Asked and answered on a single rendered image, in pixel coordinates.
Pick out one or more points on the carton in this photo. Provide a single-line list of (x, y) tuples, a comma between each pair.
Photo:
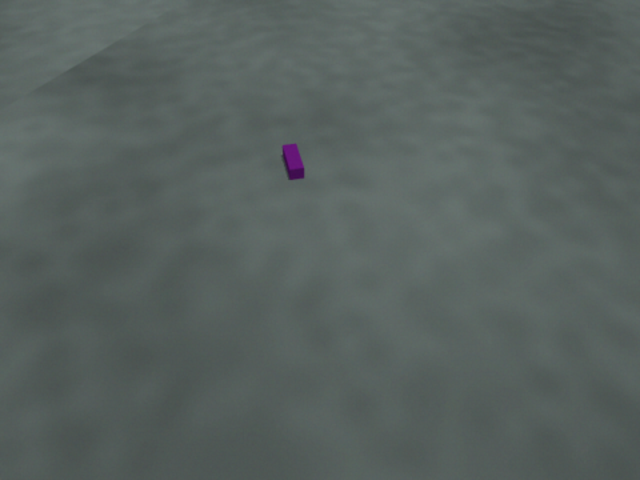
[(293, 161)]

